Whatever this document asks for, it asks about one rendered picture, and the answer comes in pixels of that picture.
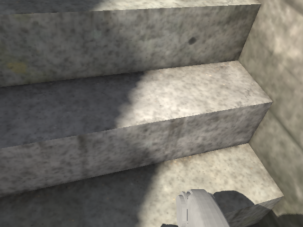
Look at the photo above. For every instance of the robot right thigh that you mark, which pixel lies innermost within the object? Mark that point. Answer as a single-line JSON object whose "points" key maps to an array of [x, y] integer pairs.
{"points": [[197, 208]]}

